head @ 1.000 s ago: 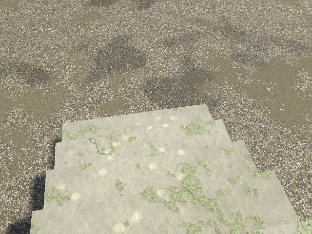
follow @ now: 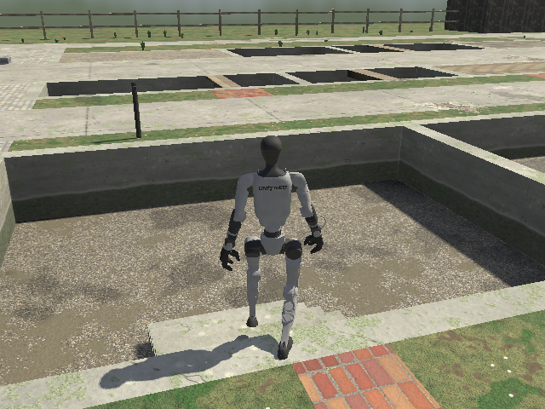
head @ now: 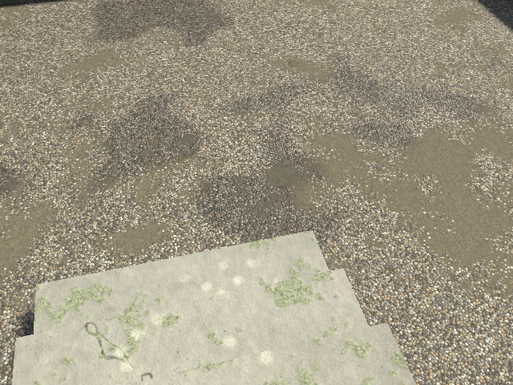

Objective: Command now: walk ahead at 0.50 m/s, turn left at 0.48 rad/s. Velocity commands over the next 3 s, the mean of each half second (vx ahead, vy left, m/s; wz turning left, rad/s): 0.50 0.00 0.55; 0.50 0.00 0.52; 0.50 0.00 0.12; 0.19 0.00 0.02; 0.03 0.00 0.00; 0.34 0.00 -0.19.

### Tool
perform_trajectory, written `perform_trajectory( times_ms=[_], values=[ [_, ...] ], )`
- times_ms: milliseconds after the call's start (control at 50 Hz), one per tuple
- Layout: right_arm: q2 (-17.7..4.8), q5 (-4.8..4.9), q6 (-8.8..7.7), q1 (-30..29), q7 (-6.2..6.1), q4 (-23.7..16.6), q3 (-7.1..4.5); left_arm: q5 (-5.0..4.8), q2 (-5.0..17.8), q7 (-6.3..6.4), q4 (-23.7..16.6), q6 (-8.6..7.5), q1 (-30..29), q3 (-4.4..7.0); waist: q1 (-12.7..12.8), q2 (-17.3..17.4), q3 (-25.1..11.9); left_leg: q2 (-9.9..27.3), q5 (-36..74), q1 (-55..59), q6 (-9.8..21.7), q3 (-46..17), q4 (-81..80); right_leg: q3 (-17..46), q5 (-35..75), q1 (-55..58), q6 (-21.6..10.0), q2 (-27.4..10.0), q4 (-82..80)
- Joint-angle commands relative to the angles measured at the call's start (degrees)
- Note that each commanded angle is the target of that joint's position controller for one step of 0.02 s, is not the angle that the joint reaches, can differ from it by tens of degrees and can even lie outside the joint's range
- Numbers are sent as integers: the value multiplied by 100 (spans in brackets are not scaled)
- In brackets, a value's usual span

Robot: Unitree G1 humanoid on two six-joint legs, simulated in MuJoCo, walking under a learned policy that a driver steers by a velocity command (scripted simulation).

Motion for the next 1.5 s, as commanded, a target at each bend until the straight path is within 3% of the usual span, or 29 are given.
perform_trajectory(
  times_ms=[20,40,60,100,120,140,160,200,260,300,360,440,520,600,620,640,660,700,780,900,1060,1140,1180,1220,1320,1380,1420,1440,1500],
  values=[
    [38,107,-171,-1299,80,-638,154,-41,563,137,5,4,557,89,524,-125,985,-18,476,-62,48,545,-957,804,3077,-684,-333,-1285,-387],
    [140,95,-180,-1121,75,-559,206,-96,531,161,101,51,595,72,446,-255,930,-8,335,509,113,595,-899,857,3495,-921,-351,-1369,-127],
    [53,-770,-335,298,53,-107,223,672,110,-264,617,-27,1583,-382,-257,-345,891,461,205,1698,203,309,-919,1146,3414,-1615,-134,-1502,-55],
    [-824,-433,-506,2413,-119,704,-159,589,973,-635,336,-21,276,-106,-1337,252,325,-100,-14,3796,275,1016,-1327,608,4259,-1893,297,-869,2351],
    [-1162,-432,-538,3652,-6,1117,-322,554,813,-802,533,3,482,-169,-1845,1658,-393,133,708,5799,1397,475,-1128,618,1096,-3263,551,-137,5898],
    [-1527,-254,-542,3791,85,1005,-273,582,68,-1175,502,35,1644,-393,-1194,1262,-2959,1000,2043,8397,2331,-801,1033,1442,-112,-4335,568,159,7171],
    [-1329,-403,-590,3954,102,1115,-251,290,590,-1182,57,-31,391,-309,-1796,652,-1905,1314,2365,7876,2295,-1547,588,1528,-195,-5793,669,243,7873],
    [-1271,-72,-725,2422,250,692,-100,-107,901,-907,-990,-186,-783,-266,-1243,228,-369,1912,-1177,5498,2260,-2920,-568,1695,577,-7443,578,-82,7021],
    [194,-428,-935,169,183,285,606,330,259,-580,-551,152,-84,-521,149,-645,843,1290,-3176,-425,1797,-1979,-1876,2329,3841,-4504,127,-1363,3174],
    [-74,-140,-1137,215,31,276,602,436,224,-634,-652,350,-495,-503,2,-27,439,95,-4531,-2104,1591,-1062,-1694,1487,4784,-2335,205,-948,1621],
    [-773,-339,-1215,1088,51,393,481,548,174,-714,-564,319,38,-608,36,-130,45,-3,-3419,-1406,1536,-1364,-294,1184,4759,-2082,278,-546,1973],
    [336,-219,-1068,4017,-409,1448,640,521,185,-643,-1167,207,-2716,-648,-1881,174,296,477,-4622,4704,1625,-3616,1582,2553,5334,-8260,631,-757,-439],
    [-209,-551,-858,1730,86,393,668,288,198,-695,-1221,285,-1502,-622,-415,295,369,-559,-6509,-2910,1185,-2065,1208,1134,7537,-279,216,-466,-425],
    [-644,-60,-822,1682,56,237,637,117,1042,-594,-599,187,-12,-240,104,-60,677,-541,-5226,-401,595,-2532,3736,1209,6524,536,-17,-600,-3990],
    [-263,-364,-878,2451,273,527,704,171,1256,-635,-195,78,1068,-6,142,-339,-329,-812,-3704,-728,170,-1870,5359,1361,6715,2218,-772,-997,-2746],
    [798,-221,-911,3935,364,875,830,245,1529,-786,-215,30,1550,110,-472,-1511,-2207,-1171,-7121,-2751,-117,-861,8443,2058,10392,4781,-2146,-2107,-172],
    [311,-83,-825,3932,414,617,821,308,1502,-925,-506,102,1169,85,-179,-1103,-2455,-1161,-6984,-3876,-146,-713,9520,3379,9903,4573,-2607,-2856,-748],
    [-36,-95,-609,1597,75,-210,722,164,937,-868,-558,182,265,-83,29,-269,-669,-372,-5242,-5010,-372,-482,9139,3885,3181,1756,-1762,-2731,-2517],
    [563,-344,-434,1913,181,-1,970,240,-205,-412,-305,-269,-313,-405,-767,-433,815,655,-2962,-2846,8,-319,5372,2072,2218,-2175,-1075,-1626,-3558],
    [151,-329,-659,884,261,-25,711,459,553,-490,193,-254,219,-343,-526,-75,235,405,-1076,-2785,183,-761,3402,1622,4002,-995,-1380,-1996,-3291],
    [-42,-411,-646,-315,217,-618,638,357,349,-335,776,-219,1339,-425,37,-493,156,281,-3199,-2348,52,210,3100,1204,4742,305,-1115,-1800,-2195],
    [-671,-173,-830,761,-4,-440,277,232,1292,-498,154,-146,-337,-47,-1006,-683,-341,-473,-3971,1769,41,1060,1302,467,6383,-1494,-729,-1448,-752],
    [-1355,-149,-970,3400,-246,591,2,397,655,-864,-272,-114,-315,-27,-1646,1714,-1908,772,-1825,6101,1728,-1106,182,335,1159,-4500,-66,9,3567],
    [-808,-200,-1215,3628,-133,856,158,-136,11,-865,-1284,-164,-2123,-190,-1755,533,-111,1916,-2826,4656,1902,-3451,-588,1932,694,-6651,-362,175,3276],
    [900,-278,-883,443,-234,124,872,671,-293,-615,-169,160,-47,-316,86,-17,108,586,-4859,-982,959,-691,449,1818,5458,-2982,-406,-601,1020],
    [-178,-376,-1085,477,-425,-8,690,127,79,-655,-205,22,-436,-165,8,-18,98,-24,-6489,-2891,363,508,904,762,7209,79,367,-125,-155],
    [-278,-344,-1097,1175,-284,236,726,153,543,-603,-445,77,-1030,-67,-199,167,621,410,-6981,-2241,454,-91,1398,925,5961,-7,522,-189,-857],
    [-641,535,-676,1601,-535,617,321,-649,244,-447,-488,352,-1058,-80,-182,-89,244,361,-5390,-591,472,-163,1965,655,6735,-317,420,102,-2193],
    [-414,177,-163,2250,-729,733,208,-278,577,-449,191,539,681,138,213,-972,-211,-357,-5396,-329,588,38,6492,1482,6913,1400,-181,-785,-3549]
  ],
)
